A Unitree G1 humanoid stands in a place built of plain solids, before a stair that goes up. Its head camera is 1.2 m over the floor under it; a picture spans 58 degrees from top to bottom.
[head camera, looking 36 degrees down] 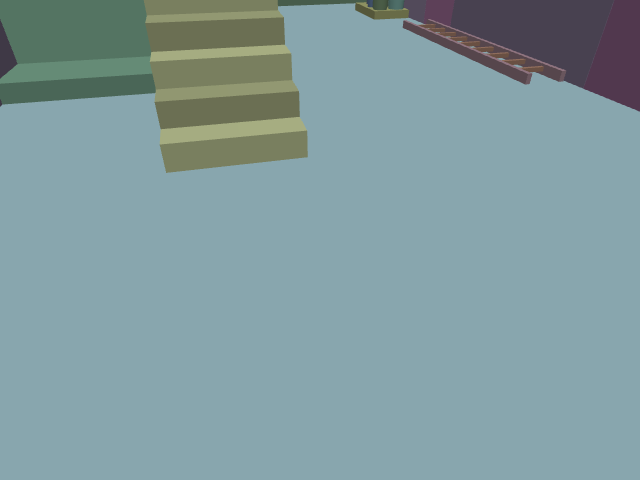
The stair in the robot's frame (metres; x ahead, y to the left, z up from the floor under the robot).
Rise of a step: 0.18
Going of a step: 0.21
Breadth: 0.87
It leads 14 degrees to the left of straight ahead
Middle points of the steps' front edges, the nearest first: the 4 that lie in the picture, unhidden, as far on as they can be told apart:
2.44 0.50 0.18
2.65 0.55 0.36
2.86 0.61 0.53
3.06 0.66 0.71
